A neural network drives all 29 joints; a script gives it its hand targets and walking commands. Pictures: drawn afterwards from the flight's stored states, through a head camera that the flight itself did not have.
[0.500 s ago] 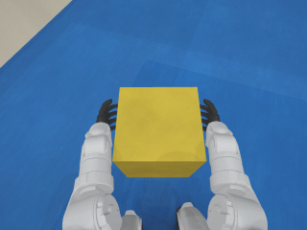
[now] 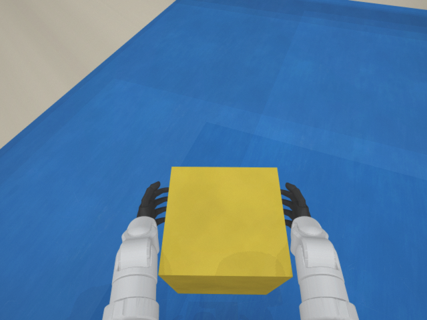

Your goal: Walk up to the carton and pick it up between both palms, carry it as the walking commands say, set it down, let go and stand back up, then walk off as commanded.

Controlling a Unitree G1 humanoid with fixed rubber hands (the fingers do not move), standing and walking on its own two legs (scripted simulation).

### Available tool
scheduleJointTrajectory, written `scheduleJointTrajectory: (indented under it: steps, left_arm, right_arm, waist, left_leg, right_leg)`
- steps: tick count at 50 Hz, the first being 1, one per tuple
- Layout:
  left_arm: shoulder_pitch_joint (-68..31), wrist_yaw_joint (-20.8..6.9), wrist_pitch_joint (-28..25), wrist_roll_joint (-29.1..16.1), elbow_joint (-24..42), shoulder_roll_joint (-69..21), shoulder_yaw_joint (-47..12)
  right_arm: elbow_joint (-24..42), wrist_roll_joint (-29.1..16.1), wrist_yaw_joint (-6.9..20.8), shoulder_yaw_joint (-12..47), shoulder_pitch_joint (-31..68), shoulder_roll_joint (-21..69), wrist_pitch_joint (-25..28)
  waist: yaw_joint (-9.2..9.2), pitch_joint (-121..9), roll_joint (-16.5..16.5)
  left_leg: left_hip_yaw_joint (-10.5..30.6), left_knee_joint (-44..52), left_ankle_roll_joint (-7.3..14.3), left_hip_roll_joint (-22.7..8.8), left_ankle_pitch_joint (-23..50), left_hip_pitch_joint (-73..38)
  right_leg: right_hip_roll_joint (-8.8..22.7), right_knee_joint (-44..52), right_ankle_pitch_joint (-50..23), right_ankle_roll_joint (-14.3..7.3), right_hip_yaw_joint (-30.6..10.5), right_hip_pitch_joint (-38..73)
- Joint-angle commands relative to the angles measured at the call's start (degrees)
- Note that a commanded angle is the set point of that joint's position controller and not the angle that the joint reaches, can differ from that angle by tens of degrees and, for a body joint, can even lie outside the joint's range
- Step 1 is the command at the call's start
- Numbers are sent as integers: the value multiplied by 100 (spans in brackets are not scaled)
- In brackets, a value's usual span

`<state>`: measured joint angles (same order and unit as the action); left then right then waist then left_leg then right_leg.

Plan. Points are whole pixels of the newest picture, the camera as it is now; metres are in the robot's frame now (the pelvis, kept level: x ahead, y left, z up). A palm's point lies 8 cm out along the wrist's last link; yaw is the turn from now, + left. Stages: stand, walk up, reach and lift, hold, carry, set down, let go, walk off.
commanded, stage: reach and lift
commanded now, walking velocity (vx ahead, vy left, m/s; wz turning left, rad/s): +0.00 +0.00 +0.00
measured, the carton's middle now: (223, 236) +0.31 -0.02 -0.07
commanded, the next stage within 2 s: hold in 1.56 s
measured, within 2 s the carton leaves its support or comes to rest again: neither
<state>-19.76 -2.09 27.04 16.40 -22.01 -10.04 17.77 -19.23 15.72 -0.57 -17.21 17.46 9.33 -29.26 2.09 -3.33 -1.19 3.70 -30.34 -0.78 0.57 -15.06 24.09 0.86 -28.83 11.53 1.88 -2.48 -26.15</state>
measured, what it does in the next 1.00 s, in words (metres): stands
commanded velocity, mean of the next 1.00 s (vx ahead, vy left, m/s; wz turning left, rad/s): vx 0.00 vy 0.00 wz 0.00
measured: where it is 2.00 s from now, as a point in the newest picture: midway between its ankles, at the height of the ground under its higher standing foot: outside the picture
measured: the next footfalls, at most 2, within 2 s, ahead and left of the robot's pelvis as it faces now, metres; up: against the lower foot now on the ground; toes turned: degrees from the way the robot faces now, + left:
none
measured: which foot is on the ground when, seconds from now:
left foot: down 0.00-1.00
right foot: down 0.00-1.00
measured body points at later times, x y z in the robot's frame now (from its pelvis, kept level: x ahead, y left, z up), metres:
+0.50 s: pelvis -0.01 +0.00 +0.01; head -0.05 -0.01 +0.46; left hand +0.30 +0.14 +0.05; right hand +0.28 -0.17 +0.04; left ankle +0.00 +0.13 -0.73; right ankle +0.03 -0.14 -0.73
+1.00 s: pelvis -0.01 -0.01 +0.01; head -0.06 -0.02 +0.46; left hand +0.29 +0.15 +0.06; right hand +0.29 -0.16 +0.05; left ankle +0.00 +0.13 -0.73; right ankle +0.03 -0.14 -0.73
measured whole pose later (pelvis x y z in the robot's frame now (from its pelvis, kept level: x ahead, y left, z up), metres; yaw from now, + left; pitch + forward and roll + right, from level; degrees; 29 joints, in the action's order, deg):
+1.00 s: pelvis -0.01 -0.01 +0.01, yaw -1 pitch -8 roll +0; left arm -17.6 -1.6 41.2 16.2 -15.4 -9.5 16.2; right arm -16.5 15.9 -0.6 -13.7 18.1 8.8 -42.6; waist 0.1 1.6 -1.8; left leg 3.3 -22.2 -1.2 -0.2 -12.4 2.3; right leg 0.4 -21.8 9.2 1.3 -2.9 -5.1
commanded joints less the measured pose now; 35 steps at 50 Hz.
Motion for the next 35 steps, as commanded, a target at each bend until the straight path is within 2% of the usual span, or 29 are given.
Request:
scheduleJointTrajectory:
  steps: [1, 2, 3, 4, 6, 7, 8, 9, 11, 12, 14, 15, 16, 18, 19, 20, 21, 22, 23, 25, 26, 27, 28, 29, 30, 31, 33, 34, 35]
  left_arm:
    - [-2925, -1368, 73, -1209, 280, -5321, -3771]
    - [-2489, -1352, 143, -1052, -148, -5332, -3382]
    - [-2438, -1306, 169, -1182, 365, -5257, -3758]
    - [-2413, -1313, 231, -1282, 464, -5275, -3942]
    - [-2331, -1325, 387, -1235, 310, -5205, -3777]
    - [-2086, -1297, 448, -1104, -91, -5148, -3429]
    - [-2123, -1338, 476, -1131, 26, -5137, -3505]
    - [-2045, -1339, 534, -1185, 21, -5112, -3399]
    - [-2170, -1331, 526, -1348, 687, -5290, -3840]
    - [-2136, -1323, 643, -1232, 461, -5130, -3514]
    - [-2440, -1298, 700, -1351, 518, -5231, -3660]
    - [-2353, -1316, 732, -1423, 546, -5284, -3789]
    - [-2510, -1298, 757, -1343, 686, -4979, -3579]
    - [-2897, -1277, 813, -1592, 1252, -5090, -4047]
    - [-2563, -1263, 952, -1377, 814, -4937, -3873]
    - [-2369, -1264, 1057, -1246, 334, -4869, -3434]
    - [-2567, -1294, 1101, -1233, 463, -4774, -3493]
    - [-2604, -1292, 1079, -1281, 641, -4821, -3471]
    - [-3025, -1298, 1085, -1497, 719, -4870, -3678]
    - [-3061, -1316, 1141, -1552, 655, -5179, -3788]
    - [-2976, -1322, 1166, -1396, 387, -4959, -3390]
    - [-3184, -1332, 1170, -1398, 361, -5077, -3455]
    - [-3305, -1288, 1178, -1371, 529, -4965, -3471]
    - [-3238, -1308, 1205, -1309, 426, -4891, -3402]
    - [-3469, -1299, 1200, -1413, 518, -4986, -3468]
    - [-3892, -1307, 1100, -1384, 502, -4867, -3238]
    - [-3691, -1305, 1215, -1303, 89, -4976, -3209]
    - [-3589, -1334, 1192, -1352, 167, -4978, -3138]
    - [-3668, -1349, 1250, -1346, -140, -5045, -3032]
  right_arm:
    - [28, -1164, 1475, 3309, 2566, 5637, -4]
    - [120, -1199, 1489, 3288, 2916, 5561, -42]
    - [341, -1363, 1471, 3588, 2581, 5713, -96]
    - [412, -1388, 1480, 3615, 2455, 5872, -166]
    - [452, -1279, 1430, 3481, 2480, 5568, -284]
    - [394, -1211, 1386, 3449, 2501, 5409, -335]
    - [628, -1301, 1378, 3459, 2586, 5386, -349]
    - [344, -1185, 1351, 3341, 2364, 5306, -457]
    - [824, -1492, 1415, 3902, 2384, 5807, -504]
    - [936, -1513, 1376, 3595, 2586, 5498, -533]
    - [896, -1568, 1392, 3736, 2813, 5500, -664]
    - [1127, -1764, 1385, 3970, 3110, 5458, -632]
    - [712, -1650, 1396, 3685, 2914, 5555, -693]
    - [862, -1690, 1390, 3869, 2739, 5664, -783]
    - [671, -1562, 1375, 3611, 2556, 5444, -886]
    - [630, -1607, 1360, 3557, 2954, 5359, -927]
    - [565, -1565, 1353, 3450, 2870, 5301, -971]
    - [585, -1581, 1386, 3503, 2888, 5214, -967]
    - [692, -1568, 1355, 3614, 3126, 5493, -1026]
    - [916, -1684, 1404, 3741, 3423, 5299, -1032]
    - [601, -1441, 1382, 3416, 3255, 5084, -1085]
    - [673, -1483, 1362, 3423, 3591, 5190, -1071]
    - [399, -1440, 1382, 3270, 3454, 5279, -1115]
    - [179, -1425, 1394, 3248, 3262, 5310, -1147]
    - [480, -1575, 1433, 3386, 3672, 5368, -1098]
    - [1, -1397, 1445, 3151, 3656, 5573, -1142]
    - [68, -1536, 1446, 3170, 3964, 5445, -1132]
    - [494, -1663, 1449, 3431, 4189, 5444, -1099]
    - [333, -1582, 1453, 3380, 4303, 5356, -1136]
  waist:
    - [153, -2488, -120]
    - [-40, -2128, -29]
    - [-35, -2312, -89]
    - [60, -2609, 145]
    - [121, -2290, 108]
    - [57, -1805, 280]
    - [152, -1751, 227]
    - [192, -1454, 231]
    - [-33, -1951, 233]
    - [21, -1505, -1]
    - [105, -1251, 91]
    - [-39, -1482, -70]
    - [-57, -1255, 164]
    - [66, -1731, 17]
    - [89, -1246, -38]
    - [-91, -921, 42]
    - [75, -902, -210]
    - [-37, -486, -181]
    - [132, -966, 290]
    - [73, -1104, 97]
    - [122, -521, 121]
    - [109, -787, 158]
    - [111, -546, -131]
    - [3, -605, -3]
    - [-28, -671, 15]
    - [41, -289, 224]
    - [-71, -561, -65]
    - [-157, -687, 42]
    - [-162, -673, 217]
  left_leg:
    - [61, 547, -33, 638, 2069, -969]
    - [43, 524, 15, 589, 1917, -849]
    - [63, 594, -23, 617, 2516, -1139]
    - [151, 671, 31, 580, 2561, -1417]
    - [41, 749, -19, 612, 2135, -1513]
    - [25, 772, 7, 627, 2103, -1231]
    - [63, 839, 41, 597, 1833, -1328]
    - [59, 866, 44, 563, 1604, -1299]
    - [101, 898, 7, 555, 2154, -1511]
    - [49, 931, 31, 599, 1761, -1376]
    - [71, 1056, 59, 503, 1219, -1476]
    - [0, 933, 37, 552, 1214, -1551]
    - [57, 994, 77, 521, 1231, -1482]
    - [123, 1008, 37, 482, 1306, -1949]
    - [14, 1130, 28, 505, 1182, -1654]
    - [-21, 1104, 97, 485, 615, -1472]
    - [-72, 1189, 77, 589, 503, -1649]
    - [-31, 1229, 95, 499, 421, -1226]
    - [31, 1238, 110, 443, 349, -1481]
    - [21, 1251, 73, 449, 512, -1676]
    - [4, 1312, 50, 412, 115, -1219]
    - [15, 1298, 90, 434, -12, -1448]
    - [-65, 1288, 66, 431, -130, -1334]
    - [-20, 1310, 76, 476, -257, -1183]
    - [-24, 1303, 91, 443, -381, -1279]
    - [14, 1279, 151, 387, -829, -999]
    - [-63, 1243, 113, 456, -674, -1193]
    - [-16, 1310, 148, 403, -520, -1060]
    - [-62, 1249, 155, 466, -468, -1333]
  right_leg:
    - [-769, 235, -2139, -93, -25, 2139]
    - [-745, 166, -1993, -45, 40, 2076]
    - [-755, 268, -2565, -45, -56, 2465]
    - [-806, 316, -2608, -18, -20, 2541]
    - [-749, 490, -2298, -40, -32, 2542]
    - [-712, 473, -2358, -28, -39, 2514]
    - [-733, 526, -2059, -35, 3, 2470]
    - [-674, 612, -1859, -80, -96, 2458]
    - [-762, 581, -2298, -38, -23, 2786]
    - [-727, 643, -1901, -81, -36, 2733]
    - [-706, 696, -1361, -115, -45, 2620]
    - [-676, 684, -1354, -104, -43, 2784]
    - [-691, 718, -1250, -71, 12, 2635]
    - [-704, 702, -1299, -140, -16, 2863]
    - [-687, 774, -1314, -100, 18, 2724]
    - [-610, 808, -754, -81, 0, 2708]
    - [-579, 945, -577, -109, -31, 2565]
    - [-600, 860, -555, -118, 10, 2655]
    - [-650, 843, -522, -90, 41, 2740]
    - [-641, 889, -576, -129, 21, 2795]
    - [-634, 894, -261, -151, 61, 2536]
    - [-601, 914, -114, -146, 22, 2617]
    - [-593, 857, -61, -183, 8, 2543]
    - [-568, 931, 117, -134, 21, 2816]
    - [-588, 907, 223, -111, 39, 2689]
    - [-575, 859, 678, -136, -13, 2413]
    - [-525, 908, 577, -132, -36, 2728]
    - [-605, 857, 325, -101, 34, 2852]
    - [-556, 950, 452, -101, -11, 2723]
